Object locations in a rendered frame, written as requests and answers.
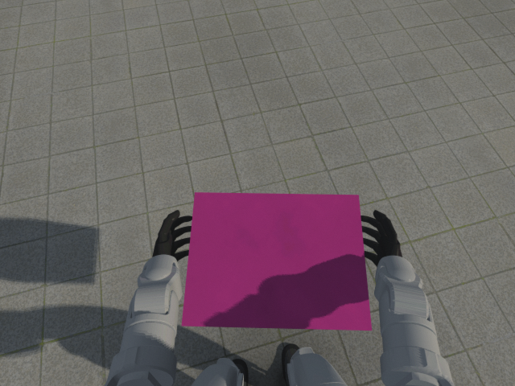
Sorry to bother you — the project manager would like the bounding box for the robot left foot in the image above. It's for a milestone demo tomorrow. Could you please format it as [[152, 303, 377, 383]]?
[[233, 359, 249, 386]]

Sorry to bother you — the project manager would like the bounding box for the robot left hand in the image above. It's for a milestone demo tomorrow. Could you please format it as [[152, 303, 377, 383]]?
[[153, 210, 192, 262]]

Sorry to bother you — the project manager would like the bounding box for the robot left shin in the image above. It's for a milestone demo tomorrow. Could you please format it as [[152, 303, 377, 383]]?
[[216, 358, 239, 369]]

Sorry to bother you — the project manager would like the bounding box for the right robot forearm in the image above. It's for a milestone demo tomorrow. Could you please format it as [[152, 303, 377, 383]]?
[[374, 256, 455, 386]]

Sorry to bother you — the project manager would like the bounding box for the left robot forearm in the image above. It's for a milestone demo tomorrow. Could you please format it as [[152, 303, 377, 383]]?
[[105, 254, 183, 386]]

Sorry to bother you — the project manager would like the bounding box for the carton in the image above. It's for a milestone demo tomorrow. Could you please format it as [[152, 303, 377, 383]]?
[[182, 192, 372, 331]]

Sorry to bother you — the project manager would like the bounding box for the robot right hand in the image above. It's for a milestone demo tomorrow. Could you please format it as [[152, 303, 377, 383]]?
[[360, 210, 402, 267]]

